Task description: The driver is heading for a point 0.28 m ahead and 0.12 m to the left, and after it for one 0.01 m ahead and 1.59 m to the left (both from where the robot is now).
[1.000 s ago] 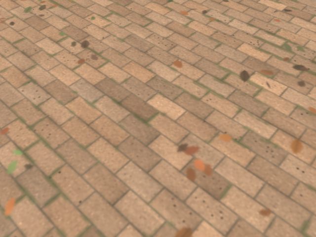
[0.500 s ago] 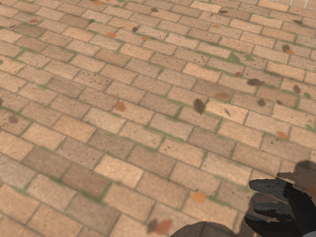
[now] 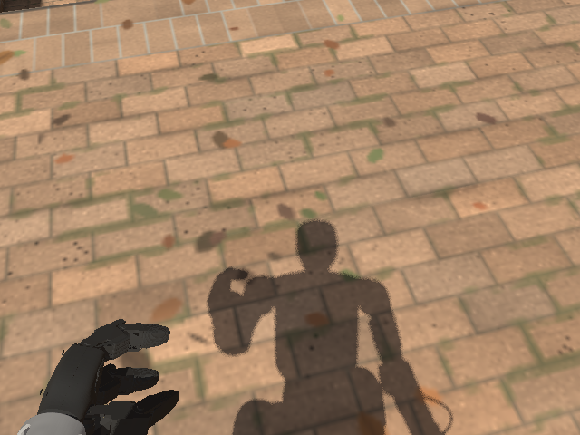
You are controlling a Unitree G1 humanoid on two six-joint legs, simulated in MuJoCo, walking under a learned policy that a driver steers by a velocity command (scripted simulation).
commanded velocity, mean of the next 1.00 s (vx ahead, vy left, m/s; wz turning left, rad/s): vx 0.99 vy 0.00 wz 0.57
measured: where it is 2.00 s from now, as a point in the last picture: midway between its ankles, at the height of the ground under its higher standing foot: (154, 168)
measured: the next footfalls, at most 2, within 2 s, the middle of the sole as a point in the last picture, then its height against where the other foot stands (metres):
right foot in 0.02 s outside the picture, level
left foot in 0.48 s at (250, 358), level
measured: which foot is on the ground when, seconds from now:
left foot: down 0.00-0.02, up 0.04-0.46, down 0.48-0.88, up 0.90-1.00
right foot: up 0.00-0.00, down 0.02-0.46, up 0.48-0.88, down 0.90-1.00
